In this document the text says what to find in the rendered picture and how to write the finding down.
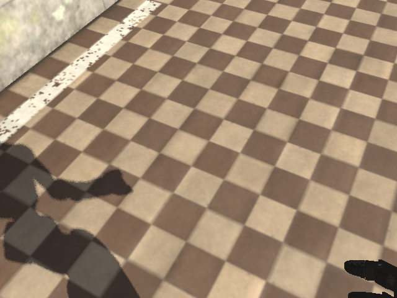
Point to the right robot hand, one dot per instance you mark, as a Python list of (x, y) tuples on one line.
[(380, 271)]

